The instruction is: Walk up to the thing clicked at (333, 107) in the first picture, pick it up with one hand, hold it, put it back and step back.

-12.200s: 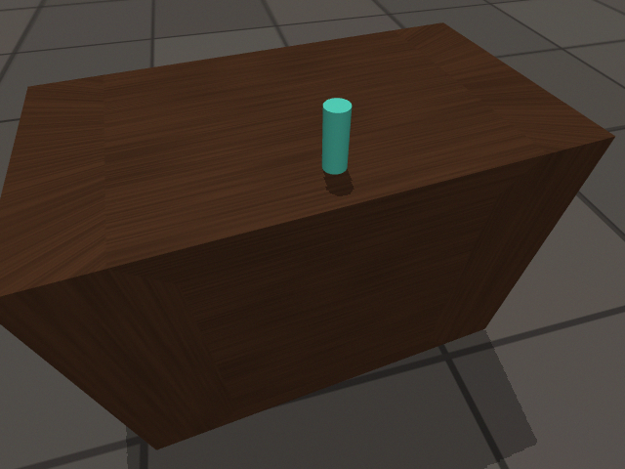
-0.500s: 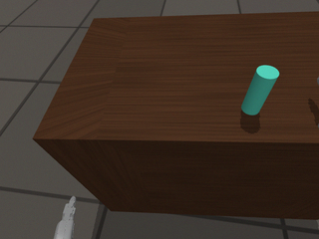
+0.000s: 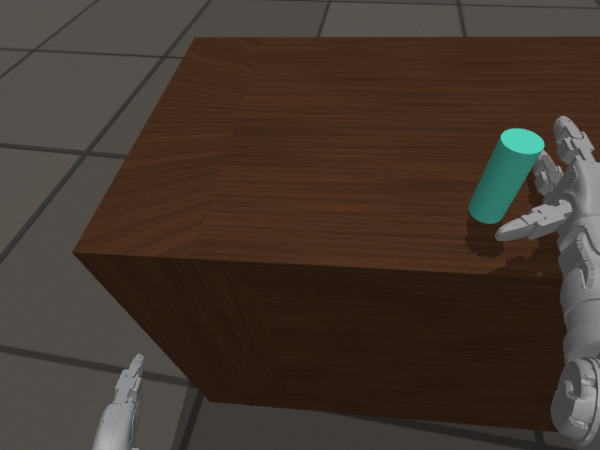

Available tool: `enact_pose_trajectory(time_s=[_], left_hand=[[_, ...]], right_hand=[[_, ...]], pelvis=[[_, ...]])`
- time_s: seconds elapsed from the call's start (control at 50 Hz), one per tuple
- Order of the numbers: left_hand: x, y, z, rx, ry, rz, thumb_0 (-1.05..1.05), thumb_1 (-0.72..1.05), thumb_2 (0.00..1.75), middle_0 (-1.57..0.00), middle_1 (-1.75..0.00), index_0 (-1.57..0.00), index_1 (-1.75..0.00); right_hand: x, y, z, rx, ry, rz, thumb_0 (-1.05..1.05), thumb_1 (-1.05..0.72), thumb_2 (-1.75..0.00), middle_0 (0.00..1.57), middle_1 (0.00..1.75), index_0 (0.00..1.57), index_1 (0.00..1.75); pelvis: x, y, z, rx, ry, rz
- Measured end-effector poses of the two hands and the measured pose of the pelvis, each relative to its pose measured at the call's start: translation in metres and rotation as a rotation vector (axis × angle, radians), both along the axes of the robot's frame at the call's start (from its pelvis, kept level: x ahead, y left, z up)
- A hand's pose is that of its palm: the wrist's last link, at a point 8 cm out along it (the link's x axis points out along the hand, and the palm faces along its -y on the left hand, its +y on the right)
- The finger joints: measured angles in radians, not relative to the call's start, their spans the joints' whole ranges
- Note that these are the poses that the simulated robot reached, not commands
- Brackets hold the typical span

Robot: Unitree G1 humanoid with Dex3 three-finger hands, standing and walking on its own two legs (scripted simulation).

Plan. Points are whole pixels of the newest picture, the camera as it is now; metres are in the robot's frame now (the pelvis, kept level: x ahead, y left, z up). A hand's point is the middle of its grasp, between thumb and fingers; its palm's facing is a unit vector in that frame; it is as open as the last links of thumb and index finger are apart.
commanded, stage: close in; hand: right
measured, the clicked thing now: (502, 179) +0.46 -0.21 +0.12
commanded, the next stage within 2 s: rest palm in 0.16 s
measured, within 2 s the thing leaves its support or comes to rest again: leaves its support in 1.52 s
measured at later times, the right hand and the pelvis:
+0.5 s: hand (500, 188) +0.44 -0.20 +0.12, palm faces +0.14 +0.99 +0.03, open 17.5 cm; pelvis -0.01 +0.01 +0.00, yaw +0 degrees
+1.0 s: hand (491, 181) +0.46 -0.20 +0.11, palm faces +0.12 +0.99 +0.03, open 13.3 cm; pelvis -0.01 +0.00 -0.01, yaw +0 degrees
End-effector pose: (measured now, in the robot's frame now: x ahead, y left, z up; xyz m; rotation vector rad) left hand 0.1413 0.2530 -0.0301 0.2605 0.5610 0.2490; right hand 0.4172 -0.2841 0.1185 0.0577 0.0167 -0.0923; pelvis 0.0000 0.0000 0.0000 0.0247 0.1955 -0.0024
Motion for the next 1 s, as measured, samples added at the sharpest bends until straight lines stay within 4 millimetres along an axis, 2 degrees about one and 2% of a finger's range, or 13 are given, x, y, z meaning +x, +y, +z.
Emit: enact_pose_trajectory(time_s=[0.06,0.14,0.22,0.36,0.48,0.58,0.78,0.9,1.0], left_hand=[[-0.008,0.002,-0.002,-0.009,0.022,0.007,-0.01,-0.53,0.04,-0.06,-0.06,-0.07,-0.06],[-0.019,0.004,-0.015,-0.025,0.092,0.016,-0.01,-0.52,0.04,-0.06,-0.06,-0.07,-0.05],[-0.02,0.006,-0.021,-0.03,0.112,0.019,-0.01,-0.52,0.04,-0.06,-0.06,-0.06,-0.05],[-0.01,0.007,-0.005,-0.029,0.025,0.01,-0.01,-0.54,0.06,-0.06,-0.05,-0.05,-0.06],[-0.019,0.009,-0.004,-0.042,0.031,0.019,-0.01,-0.56,0.07,-0.06,-0.05,-0.05,-0.06],[-0.025,0.008,-0.015,-0.044,0.088,0.025,-0.01,-0.56,0.06,-0.05,-0.05,-0.05,-0.06],[-0.023,0.011,-0.01,-0.021,0.068,0.033,-0.01,-0.54,0.06,-0.05,-0.05,-0.05,-0.06],[-0.026,0.007,-0.007,-0.028,0.066,0.032,-0.01,-0.54,0.06,-0.05,-0.05,-0.05,-0.05],[-0.02,0.005,-0.008,-0.029,0.062,0.024,-0.01,-0.54,0.06,-0.05,-0.05,-0.05,-0.05]], right_hand=[[-0.002,0.0,-0.003,-0.001,0.003,-0.024,-0.01,0.53,-0.05,0.04,0.05,0.04,0.04],[-0.003,0.002,-0.008,-0.025,0.005,-0.035,-0.01,0.54,-0.05,0.04,0.05,0.04,0.04],[-0.001,0.012,-0.006,-0.04,-0.003,-0.017,-0.01,0.56,-0.05,0.03,0.05,0.03,0.04],[0.001,0.031,0.006,-0.011,-0.006,-0.008,-0.01,0.57,-0.06,0.03,0.05,0.03,0.05],[-0.003,0.031,0.002,-0.018,0.008,-0.04,-0.01,0.57,-0.04,0.08,0.06,0.08,0.05],[0.002,0.03,-0.003,-0.036,0.007,-0.047,-0.01,0.59,-0.02,0.16,0.08,0.16,0.07],[0.022,0.035,0.005,-0.021,0.011,-0.032,-0.01,0.55,-0.08,0.35,0.21,0.35,0.2],[0.02,0.034,-0.002,-0.034,0.02,-0.019,-0.01,0.5,-0.17,0.53,0.35,0.53,0.34],[0.017,0.034,-0.006,-0.02,0.018,-0.026,-0.01,0.43,-0.26,0.66,0.46,0.66,0.46]], pelvis=[[-0.001,0.002,-0.001,-0.003,-0.004,0.0],[-0.005,0.003,-0.004,-0.003,0.004,0.001],[-0.008,0.003,-0.005,-0.003,0.007,0.001],[-0.008,0.004,-0.003,-0.01,-0.008,0.003],[-0.008,0.006,-0.002,-0.014,-0.016,0.005],[-0.012,0.006,-0.005,-0.014,-0.009,0.003],[-0.013,0.003,-0.006,-0.01,0.011,0.007],[-0.009,0.002,-0.005,-0.011,0.015,0.013],[-0.008,0.001,-0.006,-0.009,0.014,0.009]])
